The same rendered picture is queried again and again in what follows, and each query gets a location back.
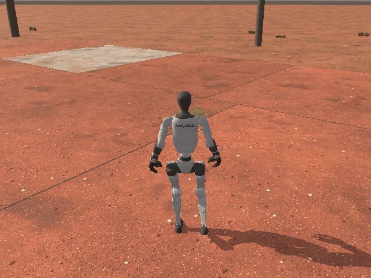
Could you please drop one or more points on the robot right thigh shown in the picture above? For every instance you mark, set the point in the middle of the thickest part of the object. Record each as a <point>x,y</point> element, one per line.
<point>199,171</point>

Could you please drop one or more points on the right robot forearm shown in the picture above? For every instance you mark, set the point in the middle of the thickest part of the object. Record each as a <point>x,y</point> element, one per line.
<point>214,150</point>

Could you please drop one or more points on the robot right shin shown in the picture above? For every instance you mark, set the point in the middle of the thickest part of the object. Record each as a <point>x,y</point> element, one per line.
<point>202,208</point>

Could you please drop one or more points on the right robot hand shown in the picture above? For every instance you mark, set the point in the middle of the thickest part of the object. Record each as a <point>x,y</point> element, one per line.
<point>212,159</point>

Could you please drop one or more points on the left robot forearm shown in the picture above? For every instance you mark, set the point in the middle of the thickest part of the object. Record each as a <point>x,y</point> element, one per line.
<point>155,154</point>

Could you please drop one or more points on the robot left upper arm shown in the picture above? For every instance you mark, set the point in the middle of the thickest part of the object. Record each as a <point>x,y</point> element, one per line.
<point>163,132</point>

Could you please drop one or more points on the robot right upper arm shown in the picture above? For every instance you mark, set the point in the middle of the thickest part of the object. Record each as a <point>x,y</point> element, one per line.
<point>206,131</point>

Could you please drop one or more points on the left robot hand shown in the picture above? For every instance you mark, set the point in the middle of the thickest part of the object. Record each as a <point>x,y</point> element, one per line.
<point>156,164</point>

